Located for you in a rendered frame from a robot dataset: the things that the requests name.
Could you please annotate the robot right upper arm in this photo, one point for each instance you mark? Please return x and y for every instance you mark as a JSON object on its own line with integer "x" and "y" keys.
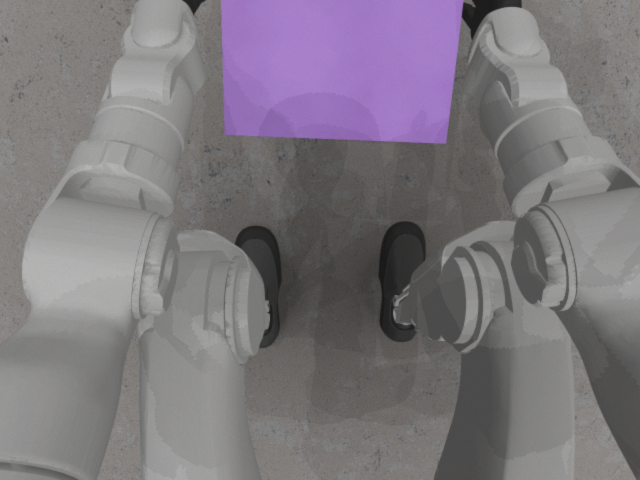
{"x": 581, "y": 258}

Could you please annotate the right robot forearm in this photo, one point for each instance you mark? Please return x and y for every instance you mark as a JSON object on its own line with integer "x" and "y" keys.
{"x": 537, "y": 133}

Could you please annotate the carton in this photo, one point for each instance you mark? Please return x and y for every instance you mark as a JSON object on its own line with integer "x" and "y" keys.
{"x": 369, "y": 70}

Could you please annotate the right robot hand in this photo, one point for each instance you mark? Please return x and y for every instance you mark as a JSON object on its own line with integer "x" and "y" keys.
{"x": 473, "y": 16}

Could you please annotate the robot right foot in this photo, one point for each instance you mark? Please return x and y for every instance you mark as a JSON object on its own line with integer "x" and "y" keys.
{"x": 403, "y": 250}

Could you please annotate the robot left thigh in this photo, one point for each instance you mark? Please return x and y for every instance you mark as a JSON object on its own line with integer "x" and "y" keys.
{"x": 193, "y": 420}

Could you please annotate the left robot forearm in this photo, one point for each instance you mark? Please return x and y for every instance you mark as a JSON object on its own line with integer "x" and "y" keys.
{"x": 133, "y": 150}

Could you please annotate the robot left upper arm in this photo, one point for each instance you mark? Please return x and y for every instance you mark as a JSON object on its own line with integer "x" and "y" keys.
{"x": 93, "y": 271}

